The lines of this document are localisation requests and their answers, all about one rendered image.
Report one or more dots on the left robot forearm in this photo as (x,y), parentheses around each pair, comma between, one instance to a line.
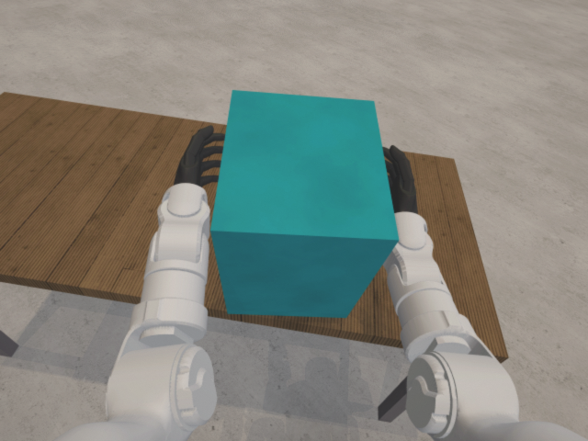
(171,311)

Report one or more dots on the right robot upper arm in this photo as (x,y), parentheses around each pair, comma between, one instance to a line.
(462,397)

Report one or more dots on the table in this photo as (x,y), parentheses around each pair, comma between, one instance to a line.
(80,186)

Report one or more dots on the carton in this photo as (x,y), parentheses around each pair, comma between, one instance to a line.
(303,217)

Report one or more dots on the left robot hand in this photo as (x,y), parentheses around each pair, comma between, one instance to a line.
(191,166)

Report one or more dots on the right robot forearm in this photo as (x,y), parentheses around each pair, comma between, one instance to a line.
(428,315)

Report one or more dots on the left robot upper arm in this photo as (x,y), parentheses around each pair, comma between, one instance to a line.
(155,394)

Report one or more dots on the right robot hand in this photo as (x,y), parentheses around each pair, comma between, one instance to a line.
(401,181)

